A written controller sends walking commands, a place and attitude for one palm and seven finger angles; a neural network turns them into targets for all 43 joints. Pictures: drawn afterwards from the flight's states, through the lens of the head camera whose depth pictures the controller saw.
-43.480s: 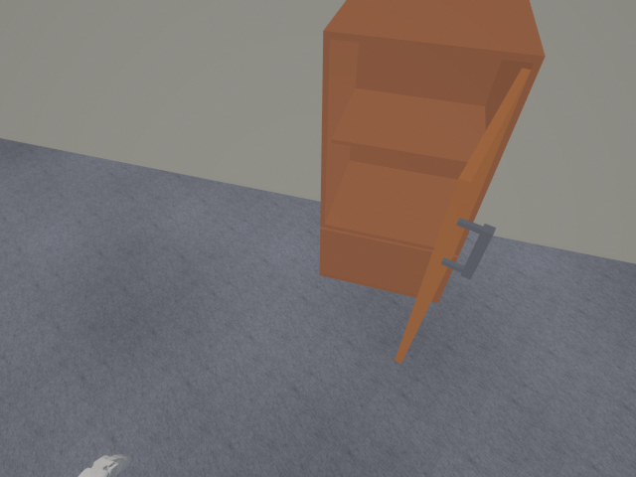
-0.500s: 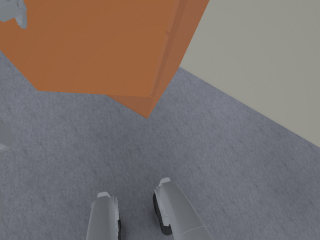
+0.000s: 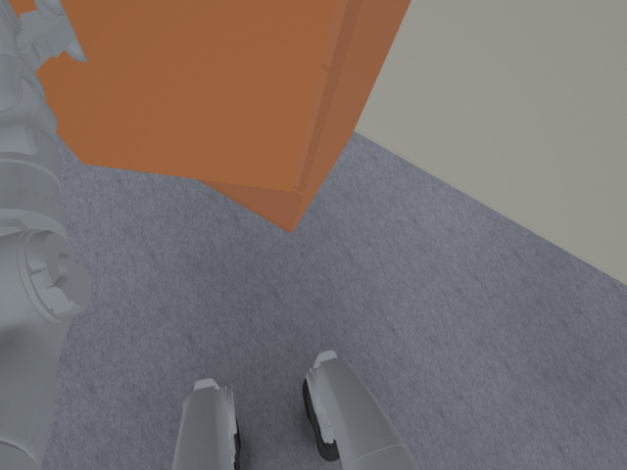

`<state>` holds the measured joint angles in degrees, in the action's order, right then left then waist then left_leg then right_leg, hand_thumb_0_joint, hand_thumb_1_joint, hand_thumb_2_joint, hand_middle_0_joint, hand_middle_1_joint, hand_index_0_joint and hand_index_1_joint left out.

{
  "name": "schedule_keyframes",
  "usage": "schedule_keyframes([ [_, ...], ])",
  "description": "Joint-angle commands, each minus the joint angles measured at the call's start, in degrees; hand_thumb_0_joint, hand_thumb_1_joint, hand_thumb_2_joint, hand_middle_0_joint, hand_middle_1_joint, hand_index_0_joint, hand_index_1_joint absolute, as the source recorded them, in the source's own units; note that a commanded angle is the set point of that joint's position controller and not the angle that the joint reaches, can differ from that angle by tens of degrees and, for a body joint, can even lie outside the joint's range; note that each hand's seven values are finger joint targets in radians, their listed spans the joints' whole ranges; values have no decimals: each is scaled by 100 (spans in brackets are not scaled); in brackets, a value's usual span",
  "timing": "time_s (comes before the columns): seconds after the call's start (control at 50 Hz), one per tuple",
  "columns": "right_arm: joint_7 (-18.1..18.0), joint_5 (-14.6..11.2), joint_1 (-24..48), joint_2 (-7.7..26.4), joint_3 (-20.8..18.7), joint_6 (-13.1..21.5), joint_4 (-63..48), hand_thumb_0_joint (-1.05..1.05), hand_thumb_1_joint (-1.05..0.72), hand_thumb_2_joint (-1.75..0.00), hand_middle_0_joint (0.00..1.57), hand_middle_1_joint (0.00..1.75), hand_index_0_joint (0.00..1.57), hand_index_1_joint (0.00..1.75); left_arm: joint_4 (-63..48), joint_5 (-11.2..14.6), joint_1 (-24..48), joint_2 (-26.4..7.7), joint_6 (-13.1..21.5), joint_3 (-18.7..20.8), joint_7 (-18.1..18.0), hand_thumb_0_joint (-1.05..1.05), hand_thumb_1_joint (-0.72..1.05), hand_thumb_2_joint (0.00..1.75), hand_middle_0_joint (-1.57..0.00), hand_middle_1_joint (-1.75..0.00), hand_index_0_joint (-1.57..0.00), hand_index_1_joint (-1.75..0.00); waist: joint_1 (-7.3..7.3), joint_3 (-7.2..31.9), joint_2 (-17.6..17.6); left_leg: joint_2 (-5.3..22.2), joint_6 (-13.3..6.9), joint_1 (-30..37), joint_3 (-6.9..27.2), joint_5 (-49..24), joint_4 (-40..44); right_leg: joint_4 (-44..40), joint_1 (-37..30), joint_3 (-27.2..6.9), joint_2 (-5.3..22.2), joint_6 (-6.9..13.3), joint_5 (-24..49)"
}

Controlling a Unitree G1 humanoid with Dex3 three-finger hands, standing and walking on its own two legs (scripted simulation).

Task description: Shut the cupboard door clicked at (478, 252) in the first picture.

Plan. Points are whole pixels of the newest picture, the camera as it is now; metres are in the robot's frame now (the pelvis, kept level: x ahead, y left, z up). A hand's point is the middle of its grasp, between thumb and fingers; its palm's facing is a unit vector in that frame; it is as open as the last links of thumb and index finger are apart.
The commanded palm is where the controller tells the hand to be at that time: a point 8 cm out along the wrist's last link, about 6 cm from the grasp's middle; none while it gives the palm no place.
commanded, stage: pull the fist back off the door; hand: left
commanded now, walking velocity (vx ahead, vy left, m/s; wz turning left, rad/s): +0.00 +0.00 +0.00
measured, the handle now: out of the picture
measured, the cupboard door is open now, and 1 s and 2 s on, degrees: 25 25 25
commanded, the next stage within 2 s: draw the hand back to the body in 0.58 s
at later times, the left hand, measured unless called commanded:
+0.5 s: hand (57, 94) +0.52 +0.17 +0.08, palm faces +0.11 -0.99 +0.00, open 3.1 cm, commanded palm +0.49 +0.21 +0.09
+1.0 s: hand out of the picture +0.45 +0.19 +0.14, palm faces +0.15 -0.99 -0.04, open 3.1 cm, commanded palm +0.40 +0.23 +0.15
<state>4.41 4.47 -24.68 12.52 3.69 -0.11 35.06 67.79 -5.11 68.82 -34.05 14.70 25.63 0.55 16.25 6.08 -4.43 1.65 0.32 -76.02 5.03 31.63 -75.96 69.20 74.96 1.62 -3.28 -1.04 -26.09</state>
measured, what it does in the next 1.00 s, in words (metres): rises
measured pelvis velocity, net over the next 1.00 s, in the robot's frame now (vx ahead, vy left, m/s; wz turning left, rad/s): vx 0.02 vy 0.00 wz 0.03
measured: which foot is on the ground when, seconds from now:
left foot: down 0.00-1.00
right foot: down 0.00-1.00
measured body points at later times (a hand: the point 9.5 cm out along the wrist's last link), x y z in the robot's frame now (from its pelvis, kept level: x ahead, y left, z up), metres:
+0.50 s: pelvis +0.01 +0.00 +0.03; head +0.16 +0.02 +0.45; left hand +0.51 +0.23 +0.09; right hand +0.04 -0.27 -0.08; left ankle +0.02 +0.12 -0.61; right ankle +0.05 -0.13 -0.61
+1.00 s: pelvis +0.02 +0.00 +0.06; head +0.10 -0.01 +0.50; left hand +0.43 +0.24 +0.14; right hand +0.07 -0.25 -0.06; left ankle +0.02 +0.11 -0.61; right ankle +0.05 -0.13 -0.61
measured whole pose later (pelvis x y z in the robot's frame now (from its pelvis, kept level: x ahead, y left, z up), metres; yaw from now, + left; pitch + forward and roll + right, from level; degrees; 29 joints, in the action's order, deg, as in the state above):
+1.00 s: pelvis +0.02 +0.00 +0.06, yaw +2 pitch +17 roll -1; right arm 0.1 -1.2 -22.3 13.5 0.5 -3.8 33.3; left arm 43.8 8.0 29.7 -17.0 21.3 18.3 4.7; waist 5.5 6.8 -3.0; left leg 0.7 0.1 -47.4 1.5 27.8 -58.5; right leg 55.9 48.6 -1.8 -1.9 -0.8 -23.9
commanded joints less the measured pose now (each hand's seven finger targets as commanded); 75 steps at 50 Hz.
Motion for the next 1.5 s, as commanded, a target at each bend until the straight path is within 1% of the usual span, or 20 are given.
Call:
schedule_keyframes([
  [0.0, -132, -94, -1398, 1286, -483, -30, -99, 0, -90, -90, 20, 30, 20, 30, -1337, 371, 2773, -1613, 568, 306, 303, 0, 90, 90, -130, -150, -130, -150, -45, 4097, -1061, 2, -175, 2934, -53, -2499, 1034, -899, -2702, 39, -11, 194, 1984],
  [0.08, -168, -123, -1325, 1202, -448, -61, -193, 0, -90, -90, 20, 30, 20, 30, -789, 401, 1692, -1529, 600, 429, 288, 0, 90, 90, -130, -150, -130, -150, -211, 3169, -450, -21, -240, 2198, -243, -2045, 1203, -1057, -2988, -32, 13, 161, 1849],
  [0.1, -160, -109, -1307, 1188, -446, -56, -239, 0, -90, -90, 20, 30, 20, 30, -916, 394, 1580, -1385, 713, 343, 289, 0, 90, 90, -130, -150, -130, -150, -290, 3212, -561, -37, -225, 2379, -240, -2173, 1248, -1036, -2968, -28, 18, 188, 1926],
  [0.2, -148, -127, -1207, 1190, -542, -86, -238, 0, -90, -90, 20, 30, 20, 30, -623, 618, 921, -506, 947, -86, 386, 0, 90, 90, -130, -150, -130, -150, -223, 2529, -24, -71, -223, 2274, -313, -1888, 1341, -1166, -2791, -14, 16, 175, 1702],
  [0.24, -179, -177, -1108, 1233, -585, -104, -258, 0, -90, -90, 20, 30, 20, 30, -663, 758, 842, -411, 1000, -128, 492, 0, 90, 90, -130, -150, -130, -150, -242, 2535, 126, -92, -217, 2232, -338, -1719, 1367, -1199, -2810, -44, 38, 163, 1583],
  [0.4, -247, -165, -814, 1173, -751, -76, -190, 0, -90, -90, 20, 30, 20, 30, -2496, 898, 1304, -27, 1746, -474, 376, 0, 90, 90, -130, -150, -130, -150, -467, 3860, -999, -74, -59, 3988, -198, -2916, 1290, -927, -2605, 48, 89, 213, 2127],
  [0.56, -308, -200, -536, 1149, -711, -171, -106, 0, -90, -90, 20, 30, 20, 30, -1659, 768, 893, 336, 1520, -677, 70, 0, 90, 90, -130, -150, -130, -150, -415, 2832, -416, -98, -49, 3515, -165, -2340, 1535, -1102, -2540, 108, 116, 203, 1721],
  [0.64, -323, -189, -446, 1142, -672, -178, -165, 0, -90, -90, 20, 30, 20, 30, -1252, 775, 708, 349, 1547, -624, 60, 0, 90, 90, -130, -150, -130, -150, -404, 2628, -38, -134, -93, 3133, -214, -2110, 1552, -1123, -2684, 60, 129, 190, 1695],
  [0.68, -304, -192, -409, 1131, -669, -168, -203, 0, -90, -90, 20, 30, 20, 30, -1120, 750, 568, 418, 1586, -662, 103, 0, 90, 90, -130, -150, -130, -150, -450, 2576, -8, -147, -92, 3047, -228, -1942, 1566, -1126, -2670, 52, 128, 202, 1568],
  [0.74, -307, -245, -310, 1160, -689, -207, -446, 0, -90, -90, 20, 30, 20, 30, -1791, 886, -41, 85, 1657, -353, 221, 0, 90, 90, -130, -150, -130, -150, -847, 3277, -186, -144, -50, 3572, -286, -2354, 1736, -1150, -3197, 36, 128, 243, 1872],
  [0.8, -323, -342, -253, 1107, -705, -217, -682, 0, -90, -90, 20, 30, 20, 30, -2685, 1107, -816, 118, 1521, -327, 334, 0, 90, 90, -130, -150, -130, -150, -1091, 3682, -235, -164, -53, 3940, -372, -2709, 1925, -1314, -3855, 9, 93, 234, 2286],
  [0.9, -494, -548, -54, 1020, -672, -212, -900, 0, -90, -90, 20, 30, 20, 30, -3832, 1390, -1567, 242, 1102, -464, 401, 0, 90, 90, -130, -150, -130, -150, -1095, 2802, 529, -206, -176, 3622, -516, -1995, 2500, -1930, -4731, -48, 57, 154, 2171],
  [0.96, -586, -609, 104, 993, -661, -112, -859, 0, -90, -90, 20, 30, 20, 30, -4252, 1487, -1757, 450, 990, -672, 436, 0, 90, 90, -130, -150, -130, -150, -1063, 2288, 464, -206, -190, 3837, -519, -1692, 2777, -2222, -4731, -38, 59, 139, 1866],
  [1.1, -679, -734, 531, 958, -597, 132, -977, 0, -90, -90, 20, 30, 20, 30, -4719, 1708, -3422, 731, 617, -988, 842, 0, 90, 90, -127, -147, -127, -147, -1314, 1542, -63, -224, -155, 4422, -514, -1635, 3291, -2658, -4929, 28, 115, 232, 1640],
  [1.18, -724, -792, 899, 932, -549, 251, -1190, 0, -90, -90, 20, 30, 20, 30, -5359, 1984, -4001, 671, 241, -855, 1025, 0, 90, 90, -116, -135, -116, -135, -1479, 1308, 97, -239, -151, 4602, -520, -1660, 3536, -2865, -5238, 24, 171, 211, 1690],
  [1.2, -809, -761, 1081, 834, -611, 100, -1231, 0, -90, -90, 20, 30, 20, 30, -5873, 1228, -4251, 231, 111, -1022, 464, 0, 90, 90, -113, -132, -113, -132, -1549, 1538, 164, -314, -175, 4998, -557, -1898, 3736, -3094, -5538, -199, 300, 261, 1713],
  [1.22, -866, -762, 1248, 722, -571, 80, -1353, 0, -90, -90, 20, 30, 20, 30, -6396, 1164, -4331, 550, -17, -1175, 167, 0, 90, 90, -111, -129, -111, -129, -1485, 1419, 14, -286, -163, 5186, -542, -2017, 3867, -3195, -5558, -145, 293, 244, 1822],
  [1.24, -911, -744, 1281, 746, -574, 101, -1369, 0, -90, -90, 20, 30, 20, 30, -6535, 1161, -4730, 556, -168, -1103, -2, 0, 90, 90, -108, -126, -108, -126, -1513, 1317, 224, -262, -154, 5250, -508, -2064, 3919, -3235, -5621, -84, 290, 228, 1873],
  [1.32, -1045, -710, 1559, 700, -483, 190, -1348, 0, -90, -90, 20, 30, 20, 30, -7472, 971, -5279, 454, -494, -1084, -436, 0, 90, 90, -97, -114, -97, -114, -1545, 1123, 179, -229, -177, 5699, -509, -2463, 4206, -3505, -6025, -23, 322, 213, 2248],
  [1.48, -1090, -645, 1838, 600, -333, 380, -1173, 0, -90, -90, 20, 30, 20, 30, -8032, 866, -6313, 779, -802, -1151, -635, 0, 90, 90, -75, -90, -75, -90, -1654, 304, 145, -201, -138, 6285, -498, -2574, 4851, -4085, -6373, 89, 313, 199, 2179],
])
